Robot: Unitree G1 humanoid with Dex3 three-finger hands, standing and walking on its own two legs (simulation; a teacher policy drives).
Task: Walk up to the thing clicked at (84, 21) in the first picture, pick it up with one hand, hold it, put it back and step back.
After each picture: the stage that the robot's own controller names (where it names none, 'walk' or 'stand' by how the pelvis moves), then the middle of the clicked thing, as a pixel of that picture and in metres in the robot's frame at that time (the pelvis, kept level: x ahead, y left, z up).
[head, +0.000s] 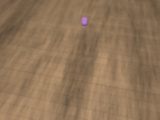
stand; (84, 22) +1.82 -0.03 -0.72
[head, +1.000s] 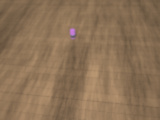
walk; (72, 33) +1.67 +0.20 -0.71
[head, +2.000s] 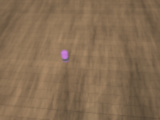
walk; (65, 56) +1.12 +0.26 -0.72
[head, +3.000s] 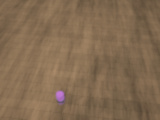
walk; (60, 97) +0.68 +0.21 -0.70
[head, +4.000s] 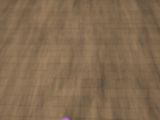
walk; out of the picture +0.40 +0.17 -0.69
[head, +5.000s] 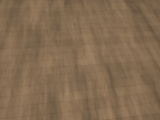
walk; out of the picture +0.35 -0.08 -0.69
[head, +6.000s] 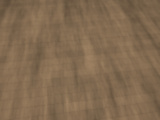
walk; out of the picture +0.33 -0.03 -0.72
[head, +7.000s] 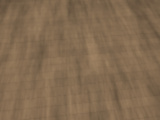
stand; out of the picture +0.27 -0.04 -0.71
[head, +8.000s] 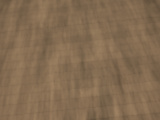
walk; out of the picture +0.33 +0.00 -0.70
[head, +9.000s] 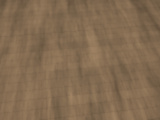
stand; out of the picture +0.31 -0.05 -0.70
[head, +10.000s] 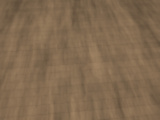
stand; out of the picture +0.27 -0.06 -0.73
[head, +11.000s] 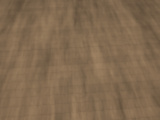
stand; out of the picture +0.26 -0.07 -0.73
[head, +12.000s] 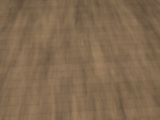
stand; out of the picture +0.26 -0.07 -0.73
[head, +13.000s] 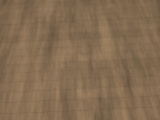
go down; out of the picture +0.28 -0.07 -0.66
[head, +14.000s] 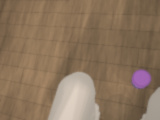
go down; (140, 80) +0.36 -0.11 -0.28
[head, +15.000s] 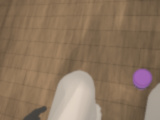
close in; (141, 79) +0.36 -0.12 -0.27
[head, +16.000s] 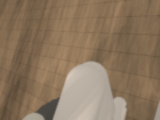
close in; out of the picture +0.36 -0.14 -0.23
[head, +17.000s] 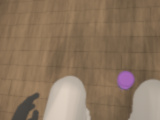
go down; (125, 81) +0.37 -0.10 -0.30
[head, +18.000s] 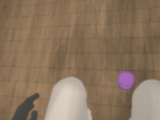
go down; (125, 81) +0.37 -0.10 -0.31
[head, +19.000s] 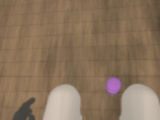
go down; (113, 86) +0.37 -0.09 -0.35
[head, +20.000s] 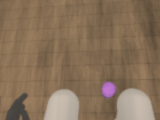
go down; (108, 90) +0.35 -0.08 -0.38
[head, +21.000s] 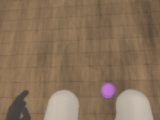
go down; (107, 91) +0.35 -0.07 -0.38
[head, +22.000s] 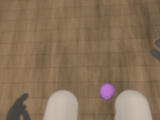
go down; (106, 92) +0.35 -0.07 -0.38
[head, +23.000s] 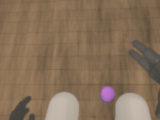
go down; (106, 94) +0.35 -0.08 -0.39
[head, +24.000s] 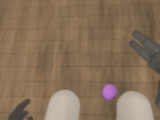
go down; (108, 92) +0.35 -0.08 -0.38
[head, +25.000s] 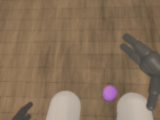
go down; (108, 94) +0.35 -0.08 -0.39
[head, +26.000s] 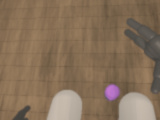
go down; (111, 93) +0.35 -0.08 -0.38
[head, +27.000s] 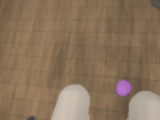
go down; (122, 88) +0.36 -0.08 -0.37
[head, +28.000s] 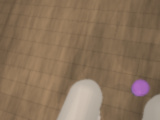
go down; (139, 88) +0.35 -0.11 -0.35
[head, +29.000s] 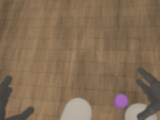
go down; (120, 101) +0.33 -0.08 -0.45
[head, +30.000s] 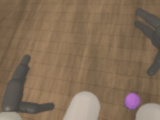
go down; (131, 102) +0.35 -0.08 -0.40
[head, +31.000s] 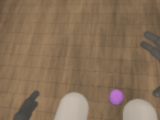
go down; (115, 98) +0.36 -0.06 -0.41
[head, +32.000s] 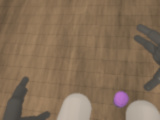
go down; (120, 100) +0.35 -0.08 -0.40
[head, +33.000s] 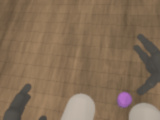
stand; (123, 100) +0.35 -0.07 -0.43
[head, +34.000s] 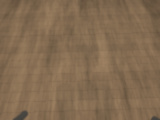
stand; out of the picture +0.29 -0.06 -0.63
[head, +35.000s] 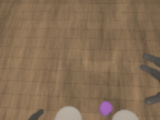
lift; (105, 108) +0.32 -0.06 -0.49
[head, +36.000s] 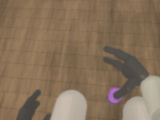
go down; (114, 96) +0.37 -0.08 -0.36
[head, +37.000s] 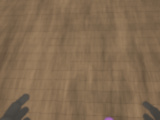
walk; out of the picture +0.33 -0.06 -0.57
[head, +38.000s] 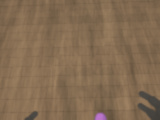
close in; out of the picture +0.31 -0.06 -0.58
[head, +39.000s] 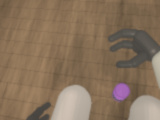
lift; (120, 92) +0.37 -0.08 -0.32
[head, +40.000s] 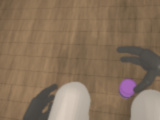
go down; (127, 89) +0.37 -0.09 -0.29
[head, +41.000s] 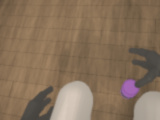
go down; (129, 89) +0.37 -0.09 -0.29
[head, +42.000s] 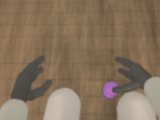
withdraw; (109, 90) +0.37 -0.07 -0.33
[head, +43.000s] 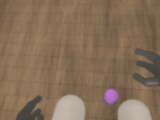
walk; (110, 97) +0.36 -0.07 -0.40
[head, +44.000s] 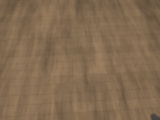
stand; out of the picture +0.29 -0.07 -0.65
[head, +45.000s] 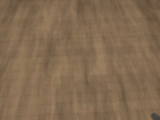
stand; out of the picture +0.29 -0.07 -0.65
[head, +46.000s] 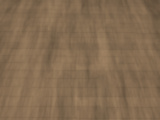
stand; out of the picture +0.30 -0.07 -0.67
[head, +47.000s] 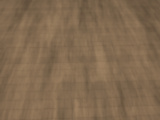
stand; out of the picture +0.31 -0.07 -0.72
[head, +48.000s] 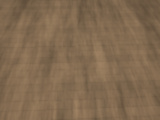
stand; out of the picture +0.29 -0.08 -0.73
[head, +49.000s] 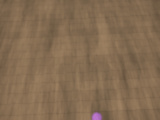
walk; (96, 119) +0.36 -0.07 -0.70
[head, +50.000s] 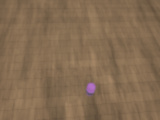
walk; (90, 89) +0.62 -0.11 -0.70
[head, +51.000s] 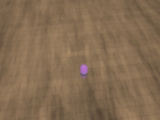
stand; (83, 71) +0.94 +0.04 -0.70
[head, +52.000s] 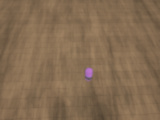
stand; (88, 74) +0.89 -0.07 -0.72
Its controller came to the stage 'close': yes
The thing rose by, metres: 0.00
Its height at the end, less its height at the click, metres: +0.00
